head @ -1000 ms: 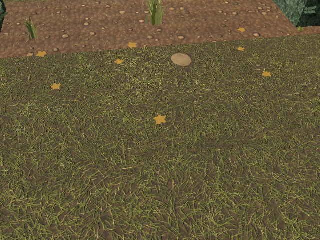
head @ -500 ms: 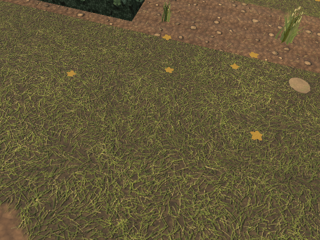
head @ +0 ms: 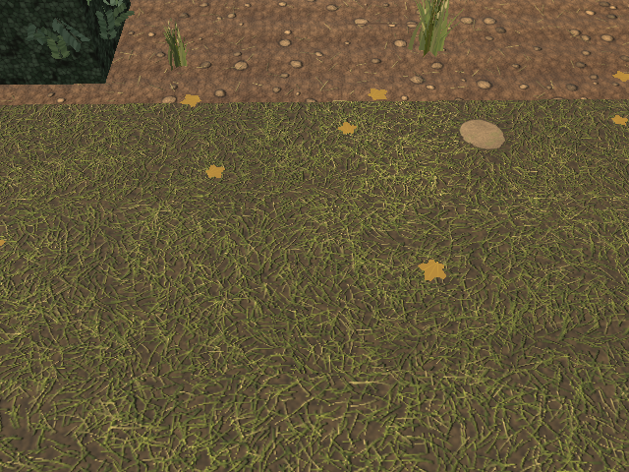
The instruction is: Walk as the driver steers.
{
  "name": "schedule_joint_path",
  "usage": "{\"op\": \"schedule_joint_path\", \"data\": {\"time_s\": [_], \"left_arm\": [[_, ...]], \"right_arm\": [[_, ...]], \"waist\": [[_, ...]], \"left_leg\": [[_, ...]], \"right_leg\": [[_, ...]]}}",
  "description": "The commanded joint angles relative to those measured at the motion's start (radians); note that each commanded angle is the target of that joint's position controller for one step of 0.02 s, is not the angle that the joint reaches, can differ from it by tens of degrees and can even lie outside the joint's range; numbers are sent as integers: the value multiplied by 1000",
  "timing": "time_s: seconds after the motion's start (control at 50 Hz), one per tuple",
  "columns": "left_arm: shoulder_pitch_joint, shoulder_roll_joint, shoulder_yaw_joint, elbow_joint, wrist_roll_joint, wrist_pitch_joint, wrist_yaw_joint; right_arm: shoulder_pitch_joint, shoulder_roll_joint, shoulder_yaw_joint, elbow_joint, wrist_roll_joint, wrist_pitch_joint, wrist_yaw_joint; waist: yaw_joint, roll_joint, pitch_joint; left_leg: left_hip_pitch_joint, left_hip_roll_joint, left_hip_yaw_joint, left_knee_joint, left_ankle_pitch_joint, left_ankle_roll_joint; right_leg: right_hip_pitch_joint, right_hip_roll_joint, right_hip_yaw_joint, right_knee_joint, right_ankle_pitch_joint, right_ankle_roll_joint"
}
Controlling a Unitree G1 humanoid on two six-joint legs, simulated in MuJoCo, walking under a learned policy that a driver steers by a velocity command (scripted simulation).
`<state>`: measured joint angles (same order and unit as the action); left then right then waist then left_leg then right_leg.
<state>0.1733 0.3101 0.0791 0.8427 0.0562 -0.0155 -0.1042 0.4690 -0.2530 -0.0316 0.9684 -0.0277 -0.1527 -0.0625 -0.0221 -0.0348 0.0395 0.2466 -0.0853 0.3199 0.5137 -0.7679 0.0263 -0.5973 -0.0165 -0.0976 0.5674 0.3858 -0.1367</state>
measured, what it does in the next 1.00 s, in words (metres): goes down: right foot 0.17 m lower, then left foot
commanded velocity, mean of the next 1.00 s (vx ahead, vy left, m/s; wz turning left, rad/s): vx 0.98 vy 0.00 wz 0.12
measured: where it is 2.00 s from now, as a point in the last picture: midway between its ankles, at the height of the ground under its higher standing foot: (323, 150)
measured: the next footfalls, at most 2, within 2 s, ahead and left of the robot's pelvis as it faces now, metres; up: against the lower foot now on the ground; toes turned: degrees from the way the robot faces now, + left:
right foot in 0.08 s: +0.20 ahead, -0.04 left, -0.17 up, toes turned -13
left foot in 0.42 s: +0.64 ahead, +0.09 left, -0.17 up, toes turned -4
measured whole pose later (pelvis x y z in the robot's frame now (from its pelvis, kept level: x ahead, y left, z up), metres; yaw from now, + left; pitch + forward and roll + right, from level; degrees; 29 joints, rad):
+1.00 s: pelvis +1.01 +0.02 -0.25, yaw +11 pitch +1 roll +2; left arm 0.14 0.29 0.05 0.79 0.05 -0.11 -0.02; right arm 0.51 -0.32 -0.06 1.00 -0.02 -0.07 -0.05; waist -0.03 -0.05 -0.02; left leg -0.06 -0.15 -0.07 1.56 -0.66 0.13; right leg -0.30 0.01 -0.04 0.35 0.07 -0.10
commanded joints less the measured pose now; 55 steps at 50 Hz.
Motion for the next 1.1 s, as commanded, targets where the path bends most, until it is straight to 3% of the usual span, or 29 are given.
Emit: {"op": "schedule_joint_path", "data": {"time_s": [0.02,0.06,0.08,0.1,0.12,0.14,0.16,0.18,0.2,0.24,0.36,0.42,0.44,0.46,0.48,0.5,0.54,0.64,0.7,0.78,0.86,0.94,0.96,0.98,1.0,1.02,1.04,1.06,1.1], "left_arm": [[-35,32,-11,-49,31,-16,16],[390,81,21,91,-16,0,36],[572,144,47,139,-15,-3,51],[568,210,59,159,-32,-5,70],[538,260,52,168,-25,-15,90],[538,200,38,153,-35,-12,100],[463,163,34,149,-41,3,111],[369,237,53,126,-5,4,131],[334,143,21,111,-17,-23,130],[80,137,-8,55,-16,-73,122],[201,151,-4,105,-59,-110,89],[114,190,10,90,-8,-56,122],[103,166,8,80,-23,-46,120],[179,18,-20,26,-44,-69,84],[106,53,-31,-17,-30,-89,94],[13,82,-27,-27,-34,-101,96],[-58,51,-36,-51,-17,-93,103],[-133,38,-53,-90,21,-20,88],[-299,100,-14,-148,-11,-49,88],[-310,19,-40,-180,-12,-63,39],[-276,20,-36,-186,-3,-80,57],[304,94,16,-11,-29,-83,112],[513,116,30,79,-12,-79,105],[580,157,37,137,-22,-63,90],[560,127,10,127,9,-75,84],[554,117,25,141,0,-67,87],[480,168,48,124,-20,-74,112],[378,100,28,99,-19,-84,113],[326,39,-11,131,-29,-98,125]], "right_arm": [[94,-104,3,27,23,24,-25],[25,-116,5,19,7,49,-31],[-167,-157,-13,-27,23,62,-19],[-315,-95,-10,-83,2,68,-3],[-185,-52,12,-183,31,46,5],[-193,-63,28,-219,12,41,13],[-169,-89,31,-183,-38,48,23],[-115,-98,30,-184,-46,55,39],[-187,-146,15,-179,-62,60,47],[-269,-80,36,-220,-15,97,73],[-342,-92,6,-194,19,86,98],[113,-153,-45,-40,14,95,98],[307,-252,-87,8,22,105,90],[225,-278,-93,14,34,125,93],[79,-242,-89,-36,27,123,95],[32,-209,-89,-55,20,120,87],[0,-160,-79,-44,3,113,76],[-9,-202,-84,-75,31,78,73],[152,-179,-76,-27,13,50,65],[108,-161,-60,-38,14,61,47],[144,-144,-44,-13,-2,50,37],[-12,-181,-48,-11,-18,50,12],[-159,-155,-51,-36,10,63,2],[-277,-77,-32,-94,-11,61,8],[-88,-44,-13,-174,52,34,18],[-98,-58,11,-154,32,29,20],[-154,-119,9,-178,2,23,28],[-222,-170,0,-145,-48,23,30],[-385,-122,8,-224,-61,61,68]], "waist": [[9,54,104],[203,47,-121],[372,-77,-93],[371,-161,5],[187,-184,-143],[176,60,-278],[121,224,-196],[65,89,-138],[37,221,-12],[-102,151,247],[26,8,177],[-199,-36,-69],[-290,123,-133],[-106,529,-200],[-82,354,-170],[-83,130,-105],[-29,11,-9],[-1,53,22],[-93,33,33],[-102,93,4],[-122,137,33],[188,92,-160],[319,2,-115],[312,-118,-46],[98,-275,-110],[131,-258,-192],[133,-196,-263],[93,-14,-210],[-15,109,28]], "left_leg": [[-160,257,-22,261,1422,-38],[-317,266,-74,780,1537,-38],[-633,138,-69,1365,983,-54],[-993,26,-120,1652,56,-6],[-1248,113,-297,1555,44,-16],[-1330,159,-373,1423,123,-15],[-1322,176,-345,1359,143,8],[-1408,178,-355,1346,95,1],[-1399,248,-409,1171,228,-21],[-838,308,-404,595,467,-86],[-721,202,-250,177,784,110],[-331,0,-157,253,514,155],[-170,69,-390,99,271,209],[23,284,-1058,-196,71,354],[53,329,-1208,-266,148,371],[-77,330,-1066,-227,232,349],[-328,256,-895,-199,378,304],[-495,176,-734,-262,738,319],[-272,167,-763,-190,767,269],[-529,77,-686,-102,558,202],[-429,62,-586,63,692,152],[-241,37,-477,773,1133,136],[-438,-43,-400,1276,756,106],[-791,-122,-351,1545,39,105],[-1183,-58,-507,1394,76,103],[-1388,23,-447,1359,156,78],[-1464,66,-473,1264,303,82],[-1364,132,-464,1145,382,59],[-1110,176,-464,775,402,-43]], "right_leg": [[160,99,-167,-90,53,-31],[653,84,-93,-64,59,-73],[879,-3,9,-206,91,-205],[992,-51,80,-167,-35,-222],[1277,-254,311,139,587,-262],[1342,-288,463,71,292,-335],[1130,-271,474,-49,-94,-312],[985,-376,646,-193,-628,-355],[760,-379,619,-226,-725,-295],[-47,-222,381,-456,-689,-188],[422,-156,65,-387,-40,-69],[522,-146,-48,216,455,-3],[354,-37,-95,711,280,36],[-46,180,4,1048,-803,102],[-201,124,154,1025,-783,85],[-169,44,189,897,-709,75],[-49,-27,191,694,-705,77],[47,-47,126,373,-647,170],[-211,-68,185,262,-400,151],[75,6,90,81,18,114],[149,20,9,-22,65,80],[526,-29,30,-289,167,54],[699,-110,141,-452,221,-44],[872,-132,156,-235,235,-23],[1233,-250,343,138,673,-28],[1389,-278,445,100,569,-115],[1328,-360,704,-90,-133,-245],[1072,-334,836,-203,-442,-251],[472,-255,768,-283,-345,-238]]}}
Velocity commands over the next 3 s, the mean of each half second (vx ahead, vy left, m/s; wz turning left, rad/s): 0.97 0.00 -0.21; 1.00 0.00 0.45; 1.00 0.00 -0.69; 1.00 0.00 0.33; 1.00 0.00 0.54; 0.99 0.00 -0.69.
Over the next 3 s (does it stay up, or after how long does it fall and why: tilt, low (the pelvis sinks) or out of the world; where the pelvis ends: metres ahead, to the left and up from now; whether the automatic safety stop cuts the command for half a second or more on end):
stays up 2.91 0.10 -0.45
